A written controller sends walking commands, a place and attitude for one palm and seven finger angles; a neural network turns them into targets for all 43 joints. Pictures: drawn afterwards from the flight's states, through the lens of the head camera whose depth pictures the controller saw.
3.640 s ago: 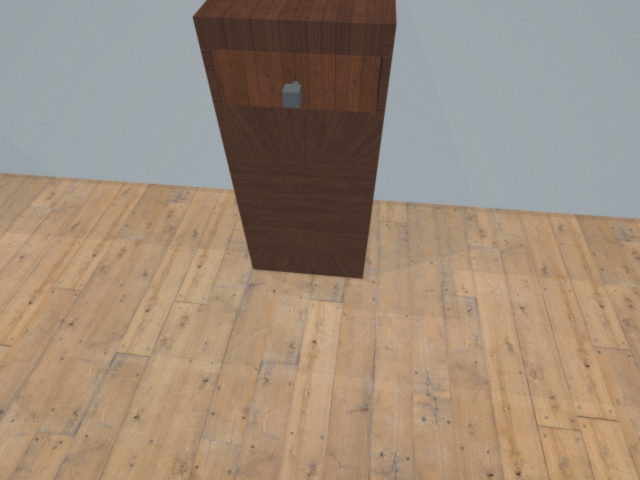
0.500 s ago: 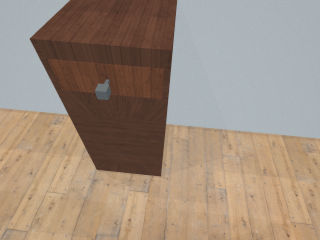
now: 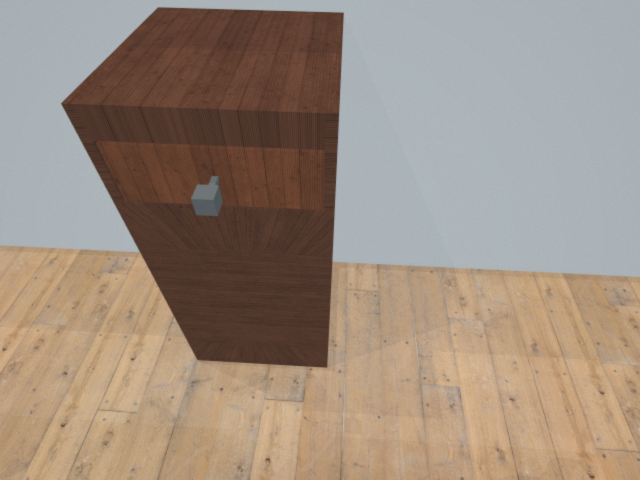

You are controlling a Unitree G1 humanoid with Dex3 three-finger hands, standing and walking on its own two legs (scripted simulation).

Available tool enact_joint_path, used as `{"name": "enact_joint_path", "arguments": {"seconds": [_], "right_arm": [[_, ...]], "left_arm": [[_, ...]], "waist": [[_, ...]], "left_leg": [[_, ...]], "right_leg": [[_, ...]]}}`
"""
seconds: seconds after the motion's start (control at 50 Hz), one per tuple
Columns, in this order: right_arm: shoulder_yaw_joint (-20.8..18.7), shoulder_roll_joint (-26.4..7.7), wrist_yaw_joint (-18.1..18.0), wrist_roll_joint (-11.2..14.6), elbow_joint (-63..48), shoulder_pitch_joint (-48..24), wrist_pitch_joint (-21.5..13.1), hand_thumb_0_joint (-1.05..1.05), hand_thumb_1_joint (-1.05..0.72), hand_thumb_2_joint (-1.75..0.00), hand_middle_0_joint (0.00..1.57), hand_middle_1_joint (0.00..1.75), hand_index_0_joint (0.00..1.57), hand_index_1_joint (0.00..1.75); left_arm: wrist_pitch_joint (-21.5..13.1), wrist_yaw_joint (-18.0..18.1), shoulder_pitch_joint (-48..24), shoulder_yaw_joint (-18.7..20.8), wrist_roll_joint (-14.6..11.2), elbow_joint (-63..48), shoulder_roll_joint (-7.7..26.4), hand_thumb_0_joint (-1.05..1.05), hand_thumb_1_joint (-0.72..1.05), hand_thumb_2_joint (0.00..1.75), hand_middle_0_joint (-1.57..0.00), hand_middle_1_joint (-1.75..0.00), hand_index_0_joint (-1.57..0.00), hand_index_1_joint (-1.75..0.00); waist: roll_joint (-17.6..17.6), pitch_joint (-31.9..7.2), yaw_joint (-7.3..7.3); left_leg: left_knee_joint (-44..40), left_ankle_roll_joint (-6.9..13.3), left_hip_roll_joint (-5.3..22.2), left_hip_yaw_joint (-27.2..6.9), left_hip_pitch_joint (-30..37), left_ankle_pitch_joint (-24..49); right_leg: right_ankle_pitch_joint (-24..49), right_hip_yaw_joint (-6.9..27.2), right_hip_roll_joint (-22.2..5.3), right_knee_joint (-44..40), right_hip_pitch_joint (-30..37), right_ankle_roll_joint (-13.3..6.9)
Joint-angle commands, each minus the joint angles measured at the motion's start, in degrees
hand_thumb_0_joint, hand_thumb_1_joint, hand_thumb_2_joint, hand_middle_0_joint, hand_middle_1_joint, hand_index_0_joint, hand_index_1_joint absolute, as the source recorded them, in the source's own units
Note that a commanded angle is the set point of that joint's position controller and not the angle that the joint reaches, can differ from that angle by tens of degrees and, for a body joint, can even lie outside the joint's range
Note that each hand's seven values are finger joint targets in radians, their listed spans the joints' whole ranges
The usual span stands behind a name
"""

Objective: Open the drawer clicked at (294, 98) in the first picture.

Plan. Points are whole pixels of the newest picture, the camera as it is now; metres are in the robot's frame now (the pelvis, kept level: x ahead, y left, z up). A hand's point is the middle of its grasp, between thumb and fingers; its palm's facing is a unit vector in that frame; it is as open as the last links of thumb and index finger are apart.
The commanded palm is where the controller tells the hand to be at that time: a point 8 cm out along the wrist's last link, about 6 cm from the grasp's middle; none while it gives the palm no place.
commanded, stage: look again from close up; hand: left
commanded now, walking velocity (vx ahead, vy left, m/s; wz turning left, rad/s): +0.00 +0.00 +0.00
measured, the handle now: (210, 192) +0.56 +0.22 +0.02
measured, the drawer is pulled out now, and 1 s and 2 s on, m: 0.00 0.00 0.00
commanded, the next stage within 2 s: shuffle to correct the standing spot in 0.40 s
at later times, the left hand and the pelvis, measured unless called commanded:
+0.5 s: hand out of the picture +0.03 +0.24 -0.15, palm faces -0.01 -0.96 -0.30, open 7.4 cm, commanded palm none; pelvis -0.03 +0.02 +0.00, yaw +0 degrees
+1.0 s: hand out of the picture +0.00 +0.19 -0.18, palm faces -0.02 -0.99 -0.14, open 7.4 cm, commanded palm none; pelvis +0.04 +0.03 +0.00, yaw -3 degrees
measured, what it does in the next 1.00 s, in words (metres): shifts its weight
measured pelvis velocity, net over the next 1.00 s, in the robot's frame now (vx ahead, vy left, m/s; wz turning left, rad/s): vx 0.04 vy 0.03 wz -0.05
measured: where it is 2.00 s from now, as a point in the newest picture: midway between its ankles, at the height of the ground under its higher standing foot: outside the picture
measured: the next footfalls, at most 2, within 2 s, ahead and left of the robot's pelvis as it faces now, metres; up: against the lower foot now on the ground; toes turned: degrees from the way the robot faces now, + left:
right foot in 1.70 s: +0.04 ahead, -0.04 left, +0.00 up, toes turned -2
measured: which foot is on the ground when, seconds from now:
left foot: down 0.00-1.00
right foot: down 0.00-1.00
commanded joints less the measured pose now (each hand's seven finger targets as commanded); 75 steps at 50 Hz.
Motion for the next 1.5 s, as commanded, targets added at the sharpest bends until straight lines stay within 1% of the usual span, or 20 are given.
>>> {"name": "enact_joint_path", "arguments": {"seconds": [0.0,0.14,0.42,0.6,0.72,0.78,0.88,0.92,0.98,1.04,1.08,1.16,1.2,1.22,1.28,1.34,1.36,1.4,1.44,1.48], "right_arm": [[-2.17,-9.65,-0.60,0.22,-4.98,0.22,-1.62,0.00,-0.90,-0.90,0.20,0.30,0.20,0.30],[-1.71,-12.04,-0.17,0.16,-5.61,-3.55,-1.54,0.00,-0.90,-0.90,0.20,0.30,0.20,0.30],[-1.20,-15.21,1.17,0.11,-5.06,-8.02,-0.64,0.00,-0.90,-0.90,0.20,0.30,0.20,0.30],[-0.46,-10.96,1.56,-0.28,-1.79,-3.37,1.08,0.00,-0.90,-0.90,0.20,0.30,0.20,0.30],[-0.14,-7.39,1.22,0.06,-0.51,0.97,0.25,0.00,-0.90,-0.90,0.20,0.30,0.20,0.30],[-0.58,-6.89,1.13,0.03,0.16,3.72,0.38,0.00,-0.90,-0.90,0.20,0.30,0.20,0.30],[-1.66,-8.50,0.15,0.23,2.52,10.92,-0.99,0.00,-0.90,-0.90,0.20,0.30,0.20,0.30],[-0.72,-6.07,-0.52,0.09,2.82,11.25,-1.71,0.00,-0.90,-0.90,0.20,0.30,0.20,0.30],[0.14,-4.42,-1.56,0.74,2.69,7.54,-1.87,0.00,-0.90,-0.90,0.20,0.30,0.20,0.30],[-0.06,-2.40,-1.63,1.63,2.17,7.26,-1.50,0.00,-0.90,-0.90,0.20,0.30,0.20,0.30],[-0.52,-1.49,-1.86,1.23,2.70,7.08,-0.65,0.00,-0.90,-0.90,0.20,0.30,0.20,0.30],[-1.77,-2.24,-1.87,1.09,2.36,7.64,0.68,0.00,-0.90,-0.90,0.20,0.30,0.20,0.30],[-2.30,-1.34,-1.35,1.14,1.52,6.32,1.30,0.00,-0.90,-0.90,0.20,0.30,0.20,0.30],[-2.39,-0.32,-1.07,1.07,0.76,4.38,1.74,0.00,-0.90,-0.90,0.20,0.30,0.20,0.30],[-2.49,1.05,-0.45,0.97,-1.14,0.58,2.85,0.00,-0.90,-0.90,0.20,0.30,0.20,0.30],[-2.41,0.74,0.01,1.02,-0.27,4.89,2.08,0.00,-0.90,-0.90,0.20,0.30,0.20,0.30],[-2.50,-1.53,0.00,0.84,0.14,6.20,1.46,0.00,-0.90,-0.90,0.20,0.30,0.20,0.30],[-3.10,-7.58,0.04,-0.27,-1.97,2.15,0.86,0.00,-0.90,-0.90,0.20,0.30,0.20,0.30],[-2.37,-6.47,-0.31,-0.36,-2.99,-2.92,0.43,0.00,-0.90,-0.90,0.20,0.30,0.20,0.30],[-1.65,-5.81,-0.69,-0.33,-3.20,-4.44,0.25,0.00,-0.90,-0.90,0.20,0.30,0.20,0.30]], "left_arm": [[-1.54,0.84,0.30,2.40,-0.28,-5.35,10.18,0.00,0.90,0.90,-0.20,-0.30,-0.20,-0.30],[-1.00,0.63,-0.92,1.95,-0.52,-6.69,12.05,0.00,0.90,0.90,-0.20,-0.30,-0.20,-0.30],[-0.41,-0.25,-4.60,1.27,-0.29,-6.32,14.47,0.00,0.90,0.90,-0.20,-0.30,-0.20,-0.30],[0.68,-0.41,1.60,0.90,0.26,-3.25,10.11,0.00,0.90,0.90,-0.20,-0.30,-0.20,-0.30],[-0.08,-0.43,5.87,1.87,-0.20,-2.12,8.76,0.00,0.90,0.90,-0.20,-0.30,-0.20,-0.30],[0.30,-0.34,5.82,2.32,0.04,-2.40,7.88,0.00,0.90,0.90,-0.20,-0.30,-0.20,-0.30],[-0.35,-0.72,2.87,1.28,0.60,-3.78,1.35,0.00,0.90,0.90,-0.20,-0.30,-0.20,-0.30],[-0.77,-0.44,2.00,0.98,0.27,-3.73,0.11,0.00,0.90,0.90,-0.20,-0.30,-0.20,-0.30],[-1.02,0.32,7.94,0.98,-0.74,-0.78,-0.96,0.00,0.90,0.90,-0.20,-0.30,-0.20,-0.30],[-1.09,1.62,11.27,1.30,-1.18,0.54,3.34,0.00,0.90,0.90,-0.20,-0.30,-0.20,-0.30],[-0.31,1.87,8.90,1.66,-1.00,-0.60,3.38,0.00,0.90,0.90,-0.20,-0.30,-0.20,-0.30],[0.52,2.40,8.08,2.90,-0.71,-2.00,5.56,0.00,0.90,0.90,-0.20,-0.30,-0.20,-0.30],[0.75,2.40,6.77,3.52,-0.52,-2.60,7.01,0.00,0.90,0.90,-0.20,-0.30,-0.20,-0.30],[0.85,2.33,6.25,3.59,-0.33,-2.82,7.35,0.00,0.90,0.90,-0.20,-0.30,-0.20,-0.30],[1.55,2.41,1.63,3.56,0.60,-5.07,7.58,0.00,0.90,0.90,-0.20,-0.30,-0.20,-0.30],[1.69,1.91,-2.78,3.93,0.21,-6.34,7.97,0.00,0.90,0.90,-0.20,-0.30,-0.20,-0.30],[1.88,1.75,-2.74,3.88,-0.23,-6.86,6.97,0.00,0.90,0.90,-0.20,-0.30,-0.20,-0.30],[2.42,1.35,-1.26,3.21,-0.72,-7.64,2.72,0.00,0.90,0.90,-0.20,-0.30,-0.20,-0.30],[3.30,1.45,-2.30,3.23,-0.06,-6.64,3.37,0.00,0.90,0.90,-0.20,-0.30,-0.20,-0.30],[3.06,0.90,-0.67,2.82,0.11,-5.06,2.75,0.00,0.90,0.90,-0.20,-0.30,-0.20,-0.30]], "waist": [[-3.99,-0.92,0.14],[0.48,1.24,1.25],[-1.39,2.23,1.21],[-1.78,3.89,1.69],[-4.64,4.75,1.44],[-2.52,7.72,0.75],[8.39,9.25,-1.52],[5.13,6.83,-1.24],[0.66,1.43,2.25],[-2.97,-2.12,1.80],[-4.39,1.27,1.54],[-3.80,-2.98,1.73],[-6.70,-5.00,1.69],[-9.48,-3.84,2.24],[-8.77,0.02,1.98],[-12.07,-2.44,-1.12],[-8.59,-3.06,-1.30],[10.64,-1.02,0.74],[12.25,3.51,1.46],[7.20,3.95,2.36]], "left_leg": [[-3.03,1.68,4.99,-5.60,-2.29,10.81],[-5.48,1.66,6.40,-5.97,-1.95,16.37],[-12.87,1.03,6.46,-7.95,-3.20,-1.40],[-12.81,1.20,5.31,-7.35,-6.38,-16.96],[-4.80,1.25,2.58,-3.16,-6.31,-8.30],[-6.71,1.81,3.59,-5.11,-6.70,-15.44],[-18.58,9.16,15.84,-20.26,4.04,-11.98],[-13.91,10.39,16.20,-16.69,9.45,17.70],[-3.28,4.98,10.76,-5.00,6.83,46.89],[-4.71,-0.25,5.98,-2.61,-2.64,25.41],[-4.00,-0.59,6.27,-2.32,-2.29,30.53],[3.76,-0.69,5.27,-0.12,-1.18,32.52],[9.55,-1.36,2.68,1.28,-2.53,17.74],[13.46,-1.70,1.00,1.92,-5.63,-2.27],[15.86,-1.52,1.19,-0.59,-6.49,-13.97],[-0.53,-1.74,1.83,1.32,-0.41,1.11],[-3.86,-1.40,3.49,-0.53,4.35,9.13],[-11.61,5.05,17.22,-14.65,-0.92,20.72],[-17.27,7.56,17.20,-15.06,-8.66,14.82],[-15.97,7.66,15.28,-11.92,-5.89,16.56]], "right_leg": [[11.03,7.76,-5.72,-3.08,0.90,-3.29],[13.20,5.95,-5.06,-2.35,1.99,-2.11],[1.96,6.20,-5.58,-8.31,2.03,-0.44],[-14.77,6.38,-5.16,-9.14,-0.63,-0.10],[-13.85,11.57,-7.99,-10.20,-0.43,-3.39],[-20.35,9.75,-6.69,-8.27,-5.75,-3.30],[-8.87,-2.34,-0.77,13.68,-17.35,-0.62],[-10.93,-0.79,-2.96,13.88,-18.27,-0.14],[6.41,-1.15,-3.54,-3.10,-0.71,0.59],[43.30,5.20,-10.66,1.34,13.09,-2.67],[44.67,3.70,-9.50,3.95,9.55,-2.19],[50.53,4.91,-11.00,6.14,9.70,-3.66],[53.11,7.01,-14.43,3.32,10.09,-6.46],[54.81,8.79,-17.15,0.17,10.00,-8.74],[40.31,9.72,-18.75,-5.41,2.79,-11.62],[29.64,6.32,-13.91,-0.75,1.58,-6.77],[21.12,4.77,-11.06,1.73,-2.24,-4.31],[-6.99,-1.48,-1.99,9.52,-5.64,1.18],[-13.90,3.19,-2.79,20.36,-3.43,0.87],[-11.27,3.53,-3.53,19.97,-4.67,1.02]]}}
